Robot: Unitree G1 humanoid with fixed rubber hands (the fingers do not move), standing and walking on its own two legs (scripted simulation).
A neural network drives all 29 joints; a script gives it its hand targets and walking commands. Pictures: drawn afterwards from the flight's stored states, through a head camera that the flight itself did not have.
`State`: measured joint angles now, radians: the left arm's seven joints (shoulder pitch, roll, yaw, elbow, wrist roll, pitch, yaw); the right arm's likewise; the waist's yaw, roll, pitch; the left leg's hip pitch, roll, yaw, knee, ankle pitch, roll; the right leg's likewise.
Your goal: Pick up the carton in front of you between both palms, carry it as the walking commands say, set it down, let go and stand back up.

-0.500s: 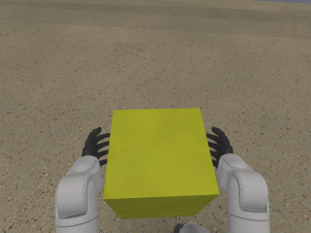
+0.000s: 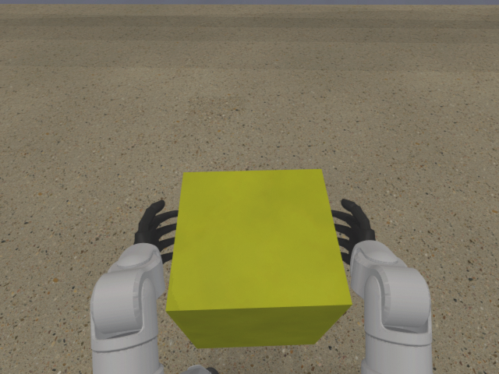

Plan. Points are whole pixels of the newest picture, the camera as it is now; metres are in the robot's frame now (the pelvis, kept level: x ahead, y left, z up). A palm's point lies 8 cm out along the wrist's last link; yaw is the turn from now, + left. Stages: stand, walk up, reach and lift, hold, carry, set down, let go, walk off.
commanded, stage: carry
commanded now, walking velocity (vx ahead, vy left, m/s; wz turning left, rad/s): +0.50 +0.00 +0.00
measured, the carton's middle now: (254, 265) +0.28 +0.00 +0.01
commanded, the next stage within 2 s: none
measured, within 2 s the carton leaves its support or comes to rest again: neither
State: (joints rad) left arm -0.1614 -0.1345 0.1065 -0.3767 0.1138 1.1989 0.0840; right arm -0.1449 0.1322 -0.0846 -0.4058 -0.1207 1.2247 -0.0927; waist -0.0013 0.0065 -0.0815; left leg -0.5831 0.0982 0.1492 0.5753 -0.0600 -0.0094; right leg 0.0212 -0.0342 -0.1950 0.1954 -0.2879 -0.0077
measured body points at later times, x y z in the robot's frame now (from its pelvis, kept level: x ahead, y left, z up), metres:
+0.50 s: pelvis +0.34 +0.02 +0.00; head +0.35 +0.03 +0.45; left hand +0.62 +0.16 +0.08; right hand +0.61 -0.14 +0.08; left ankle +0.21 +0.11 -0.75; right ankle +0.48 -0.12 -0.71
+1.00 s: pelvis +0.68 -0.01 +0.00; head +0.68 -0.02 +0.45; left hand +0.96 +0.14 +0.09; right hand +0.95 -0.17 +0.08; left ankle +0.82 +0.12 -0.72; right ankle +0.54 -0.10 -0.75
